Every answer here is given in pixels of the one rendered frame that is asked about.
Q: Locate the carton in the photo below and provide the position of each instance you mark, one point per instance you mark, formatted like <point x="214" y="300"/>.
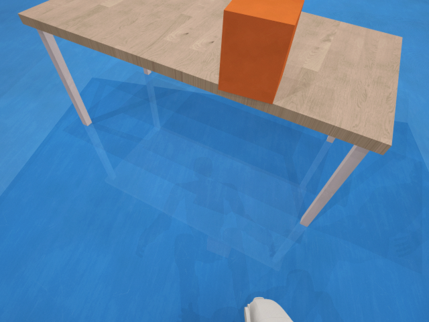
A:
<point x="256" y="40"/>

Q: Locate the right robot thigh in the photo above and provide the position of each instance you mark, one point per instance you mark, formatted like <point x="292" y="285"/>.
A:
<point x="265" y="310"/>

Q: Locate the table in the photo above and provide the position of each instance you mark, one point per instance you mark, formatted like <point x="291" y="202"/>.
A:
<point x="340" y="79"/>

